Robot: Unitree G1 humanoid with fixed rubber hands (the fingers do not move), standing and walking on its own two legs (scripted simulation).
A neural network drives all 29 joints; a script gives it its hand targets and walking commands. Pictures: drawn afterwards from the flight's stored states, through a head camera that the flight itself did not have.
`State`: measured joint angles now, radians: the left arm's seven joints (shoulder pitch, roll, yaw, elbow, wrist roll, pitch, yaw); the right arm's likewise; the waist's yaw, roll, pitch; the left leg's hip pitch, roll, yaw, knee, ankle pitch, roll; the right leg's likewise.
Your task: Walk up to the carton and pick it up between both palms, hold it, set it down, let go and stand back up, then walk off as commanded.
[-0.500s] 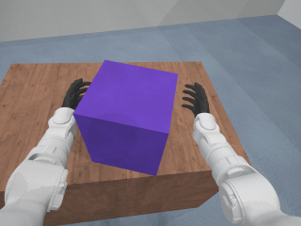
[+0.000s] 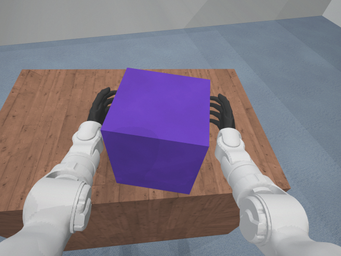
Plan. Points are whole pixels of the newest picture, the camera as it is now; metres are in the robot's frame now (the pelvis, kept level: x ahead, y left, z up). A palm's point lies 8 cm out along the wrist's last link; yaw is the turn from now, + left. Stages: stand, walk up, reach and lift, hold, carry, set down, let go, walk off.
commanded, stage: reach and lift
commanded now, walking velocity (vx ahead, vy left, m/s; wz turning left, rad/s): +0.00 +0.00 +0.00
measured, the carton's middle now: (160, 134) +0.44 +0.03 +0.01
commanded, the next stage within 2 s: none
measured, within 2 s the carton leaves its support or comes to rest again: leaves its support in 1.30 s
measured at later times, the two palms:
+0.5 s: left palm (98, 120) +0.44 +0.18 +0.07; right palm (226, 127) +0.42 -0.13 +0.07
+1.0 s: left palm (98, 120) +0.44 +0.18 +0.07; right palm (225, 128) +0.42 -0.13 +0.07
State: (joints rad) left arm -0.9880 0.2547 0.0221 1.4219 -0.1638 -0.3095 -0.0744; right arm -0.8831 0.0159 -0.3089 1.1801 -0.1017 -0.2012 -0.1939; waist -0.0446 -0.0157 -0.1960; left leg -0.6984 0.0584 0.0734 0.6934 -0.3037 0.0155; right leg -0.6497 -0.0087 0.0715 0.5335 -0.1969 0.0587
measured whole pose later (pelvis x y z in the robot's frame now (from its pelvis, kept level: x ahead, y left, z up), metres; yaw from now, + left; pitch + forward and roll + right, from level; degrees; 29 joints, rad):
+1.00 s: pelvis +0.01 +0.00 +0.01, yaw +0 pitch +16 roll -3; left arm -0.99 0.23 0.14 1.48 -0.06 -0.39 -0.08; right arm -0.85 0.05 -0.44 1.19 -0.28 -0.34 -0.20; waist -0.03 -0.01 -0.14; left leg -0.61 0.06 0.07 0.60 -0.27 0.02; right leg -0.55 -0.01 0.07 0.41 -0.14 0.06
